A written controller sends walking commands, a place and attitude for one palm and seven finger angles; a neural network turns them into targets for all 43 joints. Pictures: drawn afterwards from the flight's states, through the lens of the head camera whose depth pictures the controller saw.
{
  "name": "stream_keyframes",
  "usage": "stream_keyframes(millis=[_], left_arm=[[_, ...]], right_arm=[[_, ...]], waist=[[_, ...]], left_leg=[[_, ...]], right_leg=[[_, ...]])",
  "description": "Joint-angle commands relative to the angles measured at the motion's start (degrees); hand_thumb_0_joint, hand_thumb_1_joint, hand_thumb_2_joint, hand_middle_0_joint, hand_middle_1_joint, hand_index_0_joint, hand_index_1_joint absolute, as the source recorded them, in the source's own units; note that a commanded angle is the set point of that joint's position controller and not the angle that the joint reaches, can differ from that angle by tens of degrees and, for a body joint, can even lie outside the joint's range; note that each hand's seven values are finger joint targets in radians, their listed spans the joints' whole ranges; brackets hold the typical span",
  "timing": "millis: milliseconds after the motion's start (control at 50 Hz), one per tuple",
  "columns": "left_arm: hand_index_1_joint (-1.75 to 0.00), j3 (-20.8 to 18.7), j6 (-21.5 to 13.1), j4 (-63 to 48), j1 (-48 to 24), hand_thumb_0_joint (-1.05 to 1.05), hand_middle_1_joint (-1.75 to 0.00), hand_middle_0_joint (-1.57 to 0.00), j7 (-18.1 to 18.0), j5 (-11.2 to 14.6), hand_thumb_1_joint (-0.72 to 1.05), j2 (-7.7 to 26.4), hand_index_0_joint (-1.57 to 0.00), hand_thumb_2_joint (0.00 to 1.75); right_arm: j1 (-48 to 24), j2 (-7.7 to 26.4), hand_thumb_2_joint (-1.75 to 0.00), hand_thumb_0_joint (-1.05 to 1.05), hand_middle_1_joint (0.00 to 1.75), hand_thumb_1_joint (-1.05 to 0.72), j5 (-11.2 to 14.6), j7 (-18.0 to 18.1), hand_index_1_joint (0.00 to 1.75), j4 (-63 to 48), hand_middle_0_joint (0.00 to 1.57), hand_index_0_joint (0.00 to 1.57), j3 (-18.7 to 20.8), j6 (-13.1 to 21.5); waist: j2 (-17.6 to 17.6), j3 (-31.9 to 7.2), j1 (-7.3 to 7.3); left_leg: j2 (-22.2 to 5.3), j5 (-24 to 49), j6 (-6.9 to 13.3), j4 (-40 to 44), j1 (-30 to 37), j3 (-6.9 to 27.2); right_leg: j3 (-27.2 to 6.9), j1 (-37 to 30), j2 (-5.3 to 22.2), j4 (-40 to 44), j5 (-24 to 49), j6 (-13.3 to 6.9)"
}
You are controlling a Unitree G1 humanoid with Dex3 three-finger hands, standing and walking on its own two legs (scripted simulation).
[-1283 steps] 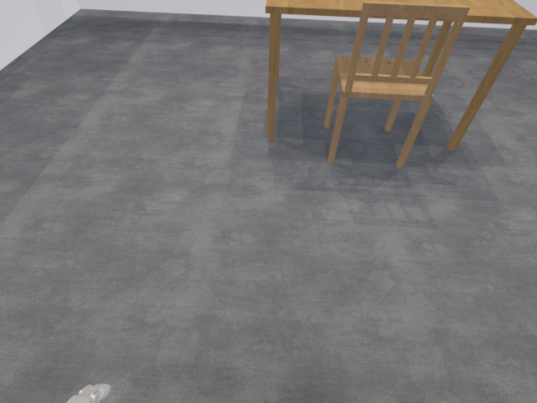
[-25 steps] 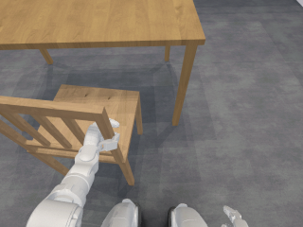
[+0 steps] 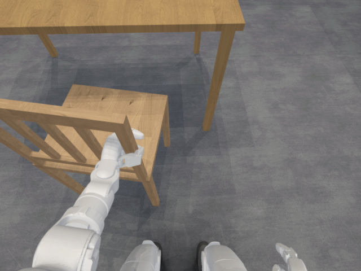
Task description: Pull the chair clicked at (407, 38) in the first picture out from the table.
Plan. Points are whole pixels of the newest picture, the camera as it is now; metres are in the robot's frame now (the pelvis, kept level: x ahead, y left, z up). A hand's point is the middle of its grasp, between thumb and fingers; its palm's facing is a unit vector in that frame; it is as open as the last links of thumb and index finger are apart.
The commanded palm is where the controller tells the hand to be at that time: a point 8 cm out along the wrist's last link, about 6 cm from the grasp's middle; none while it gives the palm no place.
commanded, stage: step backward, pulling the chair out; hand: left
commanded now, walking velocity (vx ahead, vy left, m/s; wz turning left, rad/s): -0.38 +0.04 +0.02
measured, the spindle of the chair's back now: (65, 143) +0.43 +0.31 -0.09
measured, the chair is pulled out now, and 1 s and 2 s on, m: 0.23 0.40 0.58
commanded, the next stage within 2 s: stop walking, hand still on the chair in 1.20 s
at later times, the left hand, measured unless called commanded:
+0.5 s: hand (134, 195) +0.28 +0.11 -0.06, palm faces -0.08 -0.98 -0.16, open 6.2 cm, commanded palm +0.29 +0.16 -0.06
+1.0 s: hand (129, 235) +0.19 +0.11 -0.06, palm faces -0.03 -0.99 -0.14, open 6.3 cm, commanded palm +0.20 +0.16 -0.06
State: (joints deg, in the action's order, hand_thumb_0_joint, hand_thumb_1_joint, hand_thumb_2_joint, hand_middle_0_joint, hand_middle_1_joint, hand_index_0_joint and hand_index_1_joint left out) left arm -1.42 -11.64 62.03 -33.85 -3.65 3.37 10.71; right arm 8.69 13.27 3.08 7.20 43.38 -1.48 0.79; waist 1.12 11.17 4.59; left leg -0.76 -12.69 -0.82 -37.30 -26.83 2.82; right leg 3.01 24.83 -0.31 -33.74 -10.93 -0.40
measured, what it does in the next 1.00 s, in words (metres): walks backwards: left foot, then right foot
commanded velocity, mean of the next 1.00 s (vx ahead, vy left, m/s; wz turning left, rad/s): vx -0.38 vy -0.02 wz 0.04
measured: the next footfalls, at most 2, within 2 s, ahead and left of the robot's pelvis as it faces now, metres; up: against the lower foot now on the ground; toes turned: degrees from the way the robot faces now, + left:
left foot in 0.46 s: -0.05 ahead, +0.10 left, +0.00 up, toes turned -3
right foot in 0.68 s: -0.08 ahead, -0.15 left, +0.00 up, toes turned -1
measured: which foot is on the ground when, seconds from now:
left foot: down 0.00-0.30, up 0.32-0.44, down 0.46-1.00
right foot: down 0.00-0.46, up 0.48-0.66, down 0.68-1.00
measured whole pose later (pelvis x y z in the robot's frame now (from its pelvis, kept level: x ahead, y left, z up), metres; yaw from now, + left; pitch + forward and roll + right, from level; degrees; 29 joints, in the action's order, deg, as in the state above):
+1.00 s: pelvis -0.18 -0.02 +0.00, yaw -1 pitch +1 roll -1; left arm -1.0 -9.0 60.1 -32.5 -2.0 4.3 11.1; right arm 9.4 13.8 2.3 6.7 42.4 -0.9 1.6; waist 0.3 11.1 1.8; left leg 0.0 -9.4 -0.2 -34.2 -26.0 2.5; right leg 0.2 24.6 0.3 -38.1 -19.9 0.1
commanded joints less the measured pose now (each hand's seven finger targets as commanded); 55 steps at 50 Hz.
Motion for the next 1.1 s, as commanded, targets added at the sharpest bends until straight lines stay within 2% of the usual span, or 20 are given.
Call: stream_keyframes(millis=[0, 60, 160, 280, 320, 380, 420, 460, 540, 580, 620, 660, 700, 760, 820, 880, 920, 980, 1020, 1080], left_arm=[[-1.45, 1.2, -3.9, -13.8, -18.3, 0.0, -1.45, -0.5, -1.4, -1.7, 0.9, 9.6, -0.5, 0.9], [-1.45, 1.8, -4.5, -14.5, -18.9, 0.0, -1.45, -0.5, -1.3, -1.8, 0.9, 7.9, -0.5, 0.9], [-1.45, 1.3, -5.2, -14.2, -19.2, 0.0, -1.45, -0.5, -0.9, -2.0, 0.9, 9.1, -0.5, 0.9], [-1.45, -0.2, -5.4, -10.2, -15.8, 0.0, -1.45, -0.5, -2.2, -2.5, 0.9, 13.7, -0.5, 0.9], [-1.45, -0.4, -4.5, -9.2, -14.6, 0.0, -1.45, -0.5, -2.1, -2.3, 0.9, 12.5, -0.5, 0.9], [-1.45, -0.4, -3.9, -10.3, -14.1, 0.0, -1.45, -0.5, -2.4, -2.0, 0.9, 11.5, -0.5, 0.9], [-1.45, -0.4, -3.5, -8.3, -11.8, 0.0, -1.45, -0.5, -2.9, -1.9, 0.9, 11.1, -0.5, 0.9], [-1.45, -0.1, -4.0, -12.3, -17.1, 0.0, -1.45, -0.5, -3.4, -2.5, 0.9, 10.1, -0.5, 0.9], [-1.45, 1.6, -4.2, -14.1, -23.1, 0.0, -1.45, -0.5, -1.9, -2.7, 0.9, 6.9, -0.5, 0.9], [-1.45, 0.8, -4.1, -9.6, -20.4, 0.0, -1.45, -0.5, -1.8, -3.3, 0.9, 6.8, -0.5, 0.9], [-1.45, -0.4, -4.8, -9.1, -19.1, 0.0, -1.45, -0.5, -1.2, -3.5, 0.9, 8.3, -0.5, 0.9], [-1.45, 0.8, -5.3, -9.2, -20.1, 0.0, -1.45, -0.5, -0.8, -3.1, 0.9, 8.9, -0.5, 0.9], [-1.45, -0.1, -2.5, -9.1, -18.2, 0.0, -1.45, -0.5, -0.5, -1.9, 0.9, 11.1, -0.5, 0.9], [-1.45, -1.2, -0.7, -11.0, -17.8, 0.0, -1.45, -0.5, -1.0, -1.6, 0.9, 12.4, -0.5, 0.9], [-1.45, 0.5, -0.6, -12.9, -18.9, 0.0, -1.45, -0.5, -1.3, -1.7, 0.9, 9.4, -0.5, 0.9], [-1.45, 2.0, -1.3, -16.0, -21.4, 0.0, -1.45, -0.5, -0.5, -1.3, 0.9, 6.7, -0.5, 0.9], [-1.45, -0.2, -1.7, -15.3, -19.0, 0.0, -1.45, -0.5, -0.8, -1.0, 0.9, 8.8, -0.5, 0.9], [-1.45, 0.2, -3.0, -13.6, -18.9, 0.0, -1.45, -0.5, -0.3, -1.9, 0.9, 9.2, -0.5, 0.9], [-1.45, 0.0, -3.0, -11.9, -19.9, 0.0, -1.45, -0.5, -0.2, -2.2, 0.9, 12.6, -0.5, 0.9], [-1.45, -0.8, -0.5, -10.4, -17.6, 0.0, -1.45, -0.5, -0.7, -1.4, 0.9, 13.3, -0.5, 0.9]], right_arm=[[3.3, 8.9, -0.9, 0.0, 0.3, -0.9, -0.2, 1.5, 0.3, -6.0, 0.2, 0.2, 2.6, 1.4], [1.8, 7.9, -0.9, 0.0, 0.3, -0.9, -0.5, 1.2, 0.3, -6.8, 0.2, 0.2, 2.2, 1.2], [4.0, 7.6, -0.9, 0.0, 0.3, -0.9, -0.2, 1.2, 0.3, -5.9, 0.2, 0.2, 2.7, 2.4], [5.3, 7.1, -0.9, 0.0, 0.3, -0.9, 0.3, 1.0, 0.3, -4.5, 0.2, 0.2, 3.1, 3.4], [4.5, 7.0, -0.9, 0.0, 0.3, -0.9, -0.4, 0.8, 0.3, -4.2, 0.2, 0.2, 2.5, 3.2], [5.4, 6.3, -0.9, 0.0, 0.3, -0.9, -0.2, 1.1, 0.3, -3.8, 0.2, 0.2, 0.0, 4.2], [6.4, 9.1, -0.9, 0.0, 0.3, -0.9, -0.1, 1.6, 0.3, -3.5, 0.2, 0.2, 0.2, 4.4], [4.5, 9.7, -0.9, 0.0, 0.3, -0.9, -0.8, 2.0, 0.3, -4.9, 0.2, 0.2, 0.6, 3.9], [7.1, 7.8, -0.9, 0.0, 0.3, -0.9, -2.3, 0.2, 0.3, -2.9, 0.2, 0.2, 2.0, 4.3], [9.1, 8.4, -0.9, 0.0, 0.3, -0.9, -2.2, -0.9, 0.3, -1.4, 0.2, 0.2, 2.9, 4.1], [9.2, 8.8, -0.9, 0.0, 0.3, -0.9, -1.7, -1.2, 0.3, -1.1, 0.2, 0.2, 3.0, 4.2], [7.2, 7.8, -0.9, 0.0, 0.3, -0.9, -0.6, -0.5, 0.3, -2.4, 0.2, 0.2, 2.3, 4.0], [4.8, 8.2, -0.9, 0.0, 0.3, -0.9, -0.2, 0.0, 0.3, -3.3, 0.2, 0.2, 2.2, 3.5], [4.8, 8.5, -0.9, 0.0, 0.3, -0.9, -0.4, 1.3, 0.3, -2.4, 0.2, 0.2, 1.8, 2.8], [2.7, 10.1, -0.9, 0.0, 0.3, -0.9, -0.7, 1.5, 0.3, -4.8, 0.2, 0.2, 2.3, 1.6], [1.3, 7.9, -0.9, 0.0, 0.3, -0.9, -1.2, 0.1, 0.3, -6.3, 0.2, 0.2, 2.0, 1.8], [3.7, 8.2, -0.9, 0.0, 0.3, -0.9, -1.1, 0.4, 0.3, -5.3, 0.2, 0.2, 2.6, 2.2], [5.7, 8.2, -0.9, 0.0, 0.3, -0.9, -0.7, 0.0, 0.3, -4.2, 0.2, 0.2, 3.3, 3.0], [4.4, 7.5, -0.9, 0.0, 0.3, -0.9, -0.1, 0.5, 0.3, -5.0, 0.2, 0.2, 2.8, 2.8], [1.3, 8.5, -0.9, 0.0, 0.3, -0.9, 0.3, 0.5, 0.3, -4.9, 0.2, 0.2, 3.4, 1.9]], waist=[[1.9, -31.4, -1.55], [11.1, -30.6, -2.3], [4.8, -31.1, -1.8], [-10.3, -25.5, -2.21], [-11.8, -27.1, -2.78], [-10.1, -24.6, -2.26], [1.2, -20.9, -2.3], [13.5, -20.8, -3.9], [10.9, -30.0, -2.4], [11.0, -31.7, -2.28], [7.1, -34.6, -2.6], [-1.3, -33.0, -2.09], [-4.7, -28.0, -3.07], [-4.6, -31.4, -2.2], [8.5, -30.2, -2.13], [15.3, -28.6, -2.9], [10.8, -31.6, -2.69], [1.9, -33.1, -1.99], [-5.9, -27.8, -1.11], [-8.4, -25.0, -5.08]], left_leg=[[-7.3, 11.7, 2.6, 10.0, 12.4, 6.6], [-12.0, 7.6, 5.9, 14.8, 9.4, 12.1], [-11.0, 9.2, 5.6, 10.3, 11.2, 8.5], [2.8, -13.1, -0.9, -15.6, 16.9, -3.5], [3.5, -14.1, -1.0, -25.8, 15.1, -2.0], [1.5, -16.7, 0.0, -4.7, 12.4, -1.2], [-2.8, -12.9, 2.3, 17.4, 7.6, 6.0], [-16.6, 8.1, 8.6, 17.8, 3.9, 22.0], [-16.0, 53.6, 8.3, 4.7, 32.7, 15.0], [-13.1, 58.5, 5.3, -0.5, 37.0, 10.7], [-11.1, 52.4, 3.0, -4.7, 28.8, 9.0], [-4.1, 19.7, -1.6, -9.1, 7.3, 2.4], [-0.9, -14.8, -2.7, -11.4, 1.2, 4.4], [-1.6, -5.1, -1.6, 1.5, 9.5, 3.2], [-10.2, 26.6, 4.1, 11.7, 14.6, 11.6], [-14.7, 7.0, 7.7, 18.2, 12.9, 17.5], [-14.7, 20.0, 8.2, 12.1, 18.8, 14.9], [-9.8, 23.9, 4.4, 3.8, 18.9, 6.9], [-1.6, 5.0, -0.7, -2.4, 10.2, -0.4], [1.3, -15.4, -1.7, -23.1, 6.7, 2.3]], right_leg=[[-4.7, -10.6, 6.0, 2.9, 4.6, 0.9], [-3.5, -8.9, 2.0, -6.4, -8.0, 0.2], [-5.3, -11.0, 2.5, -0.7, -1.8, 0.1], [-17.8, 11.2, 17.5, 23.6, -35.6, -5.7], [-16.7, 8.6, 18.7, 24.7, -27.2, -7.6], [-8.0, 0.1, 15.1, 18.0, -16.2, -3.8], [-4.2, -2.7, 8.7, 5.4, -14.2, -0.2], [-2.3, 0.0, 2.8, -15.6, -7.1, 0.8], [-5.5, 9.2, 2.6, -13.1, -13.2, 0.0], [-2.7, 3.3, 1.8, -0.8, -6.4, -0.5], [-3.6, -10.4, 2.7, 8.2, 13.9, -1.1], [-11.3, -27.0, 14.0, 5.1, 46.7, -5.6], [-14.9, -21.5, 22.3, 8.6, 38.9, -9.7], [-9.0, -19.2, 18.3, 5.0, 32.2, -5.7], [-2.2, -10.3, 3.9, -6.7, 8.0, 1.6], [-3.3, -4.5, 1.3, -15.0, -17.8, -0.2], [-4.1, -4.6, 1.1, -9.4, -14.0, 0.2], [-5.7, -14.0, 3.5, 6.7, 9.4, 1.1], [-14.3, -13.4, 14.0, 12.0, 17.4, -2.8], [-22.3, -3.8, 22.5, 21.1, -13.6, -10.1]])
